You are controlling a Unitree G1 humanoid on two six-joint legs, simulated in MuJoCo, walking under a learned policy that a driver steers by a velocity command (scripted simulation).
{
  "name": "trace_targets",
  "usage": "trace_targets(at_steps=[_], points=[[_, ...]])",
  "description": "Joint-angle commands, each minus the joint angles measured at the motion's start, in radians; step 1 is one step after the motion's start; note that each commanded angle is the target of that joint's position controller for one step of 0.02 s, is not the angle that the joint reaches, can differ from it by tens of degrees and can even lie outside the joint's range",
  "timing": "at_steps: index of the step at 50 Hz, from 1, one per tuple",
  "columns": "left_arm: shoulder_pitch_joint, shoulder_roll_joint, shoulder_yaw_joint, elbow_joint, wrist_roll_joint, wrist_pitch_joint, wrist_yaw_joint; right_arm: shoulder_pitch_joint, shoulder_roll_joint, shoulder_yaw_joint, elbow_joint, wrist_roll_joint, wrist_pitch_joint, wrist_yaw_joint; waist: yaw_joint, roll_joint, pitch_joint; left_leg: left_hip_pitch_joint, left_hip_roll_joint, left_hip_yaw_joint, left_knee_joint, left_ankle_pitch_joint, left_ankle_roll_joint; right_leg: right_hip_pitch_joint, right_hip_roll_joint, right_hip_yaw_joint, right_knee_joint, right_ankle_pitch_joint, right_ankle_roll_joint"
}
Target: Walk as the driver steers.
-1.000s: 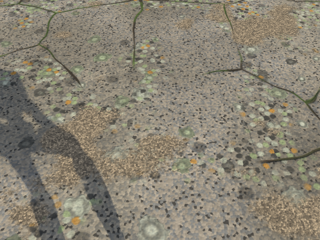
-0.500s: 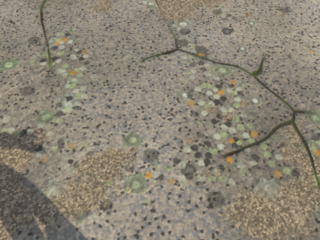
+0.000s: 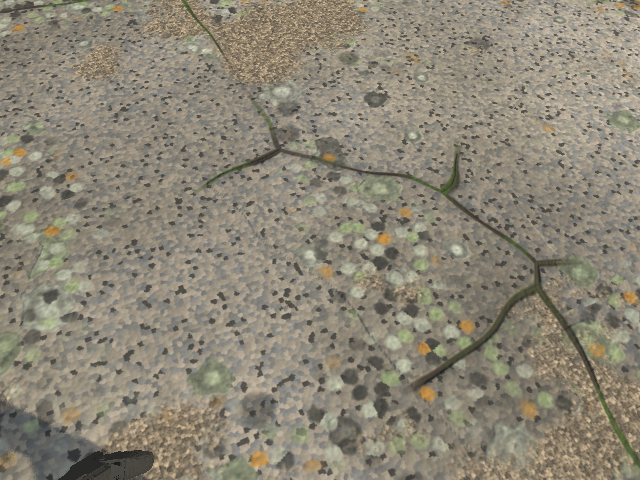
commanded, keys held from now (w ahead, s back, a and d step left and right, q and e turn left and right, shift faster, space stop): w+q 1.00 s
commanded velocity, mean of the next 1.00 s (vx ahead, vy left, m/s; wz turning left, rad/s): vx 0.50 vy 0.00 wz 0.52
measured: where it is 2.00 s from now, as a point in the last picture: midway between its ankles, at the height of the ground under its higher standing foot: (73, 320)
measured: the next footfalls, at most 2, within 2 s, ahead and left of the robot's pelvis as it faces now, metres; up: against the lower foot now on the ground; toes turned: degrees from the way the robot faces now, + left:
right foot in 0.08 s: +0.16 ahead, -0.13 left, +0.00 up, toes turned +6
left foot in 0.56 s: +0.40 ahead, +0.20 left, +0.00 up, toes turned +22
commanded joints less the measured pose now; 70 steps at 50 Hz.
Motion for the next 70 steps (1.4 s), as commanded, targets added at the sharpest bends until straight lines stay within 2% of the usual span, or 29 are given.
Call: trace_targets(at_steps=[1,3,4,5,6,7,8,11,19,24,26,28,29,30,31,32,33,36,40,48,52,53,54,55,56,57,59,64,70], points=[[-0.069,0.07,0.019,-0.083,-0.011,-0.034,-0.006,-0.042,-0.172,-0.042,-0.068,0.009,-0.009,-0.008,0.059,0.152,-0.027,-0.031,0.217,-0.259,-0.107,0.083,0.179,0.158,0.037,-0.026,-0.114,0.027,-0.008],[0.012,0.092,0.036,-0.06,-0.007,-0.041,-0.002,-0.051,-0.147,-0.035,-0.071,0.01,-0.003,-0.012,0.112,0.137,-0.059,-0.078,0.172,-0.261,-0.026,0.068,0.137,0.343,0.028,-0.032,-0.193,0.035,-0.035],[0.123,0.125,0.052,-0.04,0.002,-0.042,0.007,-0.087,-0.111,-0.024,-0.087,0.005,-0.006,-0.012,0.174,0.118,-0.108,-0.175,0.123,-0.225,0.105,0.071,0.098,0.519,-0.049,0.028,-0.198,0.018,-0.069],[0.287,0.194,0.07,-0.017,0.021,-0.037,0.02,-0.095,-0.034,-0.002,-0.114,-0.005,-0.015,-0.012,0.236,-0.049,-0.227,-0.384,0.027,-0.094,0.42,-0.085,0.039,0.802,-0.25,0.238,-0.211,-0.052,-0.139],[0.337,0.243,0.085,0.011,0.018,-0.027,0.011,-0.035,-0.06,-0.003,-0.146,0.011,-0.029,-0.018,0.207,-0.287,-0.24,-0.615,-0.002,-0.033,0.639,-0.324,0.02,0.863,-0.419,0.562,-0.292,-0.225,-0.26],[0.309,0.164,0.066,0.008,0.009,-0.028,0.011,-0.046,-0.139,-0.024,-0.124,0.016,-0.027,-0.02,0.207,-0.18,-0.156,-0.679,0.061,-0.071,0.764,-0.27,0.015,0.796,-0.393,0.539,-0.311,-0.336,-0.265],[0.259,0.116,0.051,0.002,0.006,-0.028,0.011,-0.089,-0.15,-0.029,-0.124,0.01,-0.02,-0.016,0.196,-0.141,-0.076,-0.692,0.079,-0.061,0.798,-0.191,0.013,0.716,-0.344,0.429,-0.336,-0.298,-0.232],[0.149,0.067,0.034,0.009,0.018,-0.028,0.005,-0.134,-0.103,-0.027,-0.132,-0.004,0.0,-0.007,0.13,-0.088,0.023,-0.624,0.135,-0.052,0.767,-0.049,0.001,0.52,-0.262,0.205,-0.405,-0.03,-0.191],[0.167,0.142,0.055,0.083,0.009,-0.031,0.019,-0.317,-0.044,0.005,-0.195,-0.008,0.009,0.032,0.146,-0.047,0.059,-0.511,0.134,0.037,0.416,0.278,-0.017,0.431,-0.218,-0.109,-0.439,0.224,-0.164],[0.227,0.207,0.071,0.121,-0.018,-0.014,0.019,-0.426,-0.078,0.001,-0.254,-0.005,0.017,0.059,0.16,-0.038,0.082,-0.46,0.107,0.102,0.268,0.192,0.043,0.55,-0.27,-0.176,-0.385,0.299,-0.129],[0.229,0.246,0.082,0.122,-0.023,-0.002,0.023,-0.378,-0.115,-0.017,-0.258,-0.011,0.023,0.062,0.118,-0.07,0.029,-0.333,0.041,0.166,0.253,0.085,0.084,0.59,-0.269,-0.22,-0.248,0.623,-0.108],[0.237,0.232,0.072,0.116,-0.017,0.011,0.032,-0.087,-0.207,-0.069,-0.181,-0.007,0.032,0.049,-0.034,-0.032,-0.122,0.104,-0.038,0.178,0.188,0.116,0.149,0.439,-0.207,-0.274,0.154,0.71,-0.057],[0.275,0.143,0.041,0.077,0.024,0.006,0.03,0.011,-0.31,-0.093,-0.163,-0.002,0.037,0.028,-0.026,0.193,-0.211,0.438,0.187,-0.199,0.162,0.119,0.248,0.077,-0.115,-0.279,0.536,0.106,-0.001],[0.297,0.099,0.011,0.033,0.02,-0.031,0.015,-0.014,-0.341,-0.08,-0.196,0.001,0.021,0.034,0.028,0.313,-0.393,0.621,0.374,-0.752,-0.049,-0.098,0.418,-0.183,0.055,-0.056,0.791,-0.463,0.024],[0.192,0.19,0.035,0.018,-0.017,-0.056,0.002,-0.01,-0.258,-0.057,-0.196,-0.011,0.012,0.04,-0.024,0.173,-0.347,0.59,0.355,-0.691,-0.098,-0.151,0.352,-0.286,-0.002,0.047,0.828,-0.389,0.005],[0.142,0.186,0.03,0.004,-0.03,-0.067,0.0,-0.051,-0.223,-0.045,-0.188,-0.013,0.003,0.039,-0.007,0.137,-0.214,0.456,0.319,-0.547,-0.096,-0.091,0.311,-0.307,-0.04,0.026,0.772,-0.306,-0.015],[0.132,0.169,0.026,0.009,-0.009,-0.069,0.011,-0.126,-0.204,-0.037,-0.197,-0.014,-0.001,0.037,0.045,0.037,-0.129,0.287,0.274,-0.436,-0.095,0.024,0.276,-0.248,-0.082,0.022,0.679,-0.229,-0.016],[0.165,0.171,0.038,0.016,0.022,-0.036,0.019,-0.219,-0.166,-0.022,-0.221,-0.03,-0.007,0.028,0.124,0.071,-0.072,0.048,0.207,-0.31,-0.145,0.24,0.264,-0.097,-0.115,0.018,0.544,-0.149,0.006],[0.066,0.131,0.025,-0.015,0.033,-0.016,0.025,-0.165,-0.187,-0.027,-0.188,-0.018,-0.013,0.006,0.104,0.064,-0.018,-0.027,0.164,-0.226,-0.168,0.302,0.254,-0.124,-0.083,0.002,0.338,0.019,0.051],[-0.162,0.127,0.013,-0.087,0.008,-0.042,-0.01,-0.056,-0.193,-0.031,-0.123,0.0,0.006,-0.011,0.024,0.11,0.027,0.021,0.148,-0.289,-0.085,0.144,0.192,-0.014,0.007,0.022,-0.065,0.209,0.037],[-0.074,0.164,0.034,-0.074,0.002,-0.061,-0.016,-0.074,-0.186,-0.032,-0.124,-0.002,0.022,-0.018,0.081,0.161,-0.003,0.082,0.152,-0.374,0.042,0.224,0.164,0.145,0.031,0.008,-0.152,0.068,-0.01],[0.024,0.189,0.049,-0.053,0.009,-0.065,-0.009,-0.09,-0.159,-0.023,-0.134,-0.004,0.022,-0.016,0.132,0.154,-0.062,0.052,0.107,-0.344,0.141,0.287,0.134,0.308,0.013,0.005,-0.182,0.083,-0.042],[0.177,0.239,0.065,-0.04,0.026,-0.067,0.0,-0.104,-0.105,-0.002,-0.156,-0.017,0.017,-0.011,0.202,0.075,-0.193,-0.072,0.053,-0.268,0.396,0.198,0.095,0.575,-0.141,0.139,-0.151,0.057,-0.111],[0.287,0.306,0.082,-0.007,0.036,-0.053,0.001,0.035,-0.058,0.014,-0.172,0.009,0.011,-0.012,0.159,-0.24,-0.331,-0.433,-0.09,-0.126,0.711,-0.268,0.015,0.926,-0.369,0.562,-0.204,-0.13,-0.276],[0.284,0.229,0.066,-0.01,0.008,-0.046,-0.006,0.041,-0.15,0.002,-0.158,0.014,0.009,-0.017,0.17,-0.227,-0.287,-0.574,-0.015,-0.125,0.863,-0.336,-0.001,0.909,-0.41,0.706,-0.268,-0.348,-0.275],[0.243,0.168,0.049,-0.023,0.006,-0.038,-0.001,-0.058,-0.209,-0.015,-0.163,0.008,0.014,-0.016,0.194,-0.127,-0.153,-0.611,0.023,-0.113,0.912,-0.241,-0.011,0.788,-0.368,0.571,-0.292,-0.357,-0.232],[0.174,0.133,0.032,-0.014,0.02,-0.025,-0.001,-0.161,-0.181,-0.014,-0.187,-0.018,0.014,-0.013,0.165,-0.035,-0.011,-0.562,0.074,-0.07,0.86,-0.119,-0.018,0.557,-0.28,0.366,-0.335,-0.15,-0.199],[0.177,0.141,0.028,0.038,0.011,-0.041,-0.007,-0.18,-0.093,0.006,-0.195,-0.012,0.016,0.003,0.113,-0.067,0.028,-0.49,0.117,-0.026,0.666,-0.048,-0.021,0.418,-0.221,0.162,-0.431,0.073,-0.225],[0.235,0.203,0.037,0.089,-0.009,-0.024,-0.004,-0.367,-0.065,0.033,-0.229,-0.016,-0.009,0.028,0.168,-0.043,0.044,-0.406,0.119,0.059,0.306,0.224,-0.027,0.422,-0.185,0.005,-0.446,0.184,-0.199]])
Over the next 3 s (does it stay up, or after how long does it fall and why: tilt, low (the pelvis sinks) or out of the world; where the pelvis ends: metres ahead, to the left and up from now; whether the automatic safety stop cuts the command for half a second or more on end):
stays up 1.34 0.71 -0.01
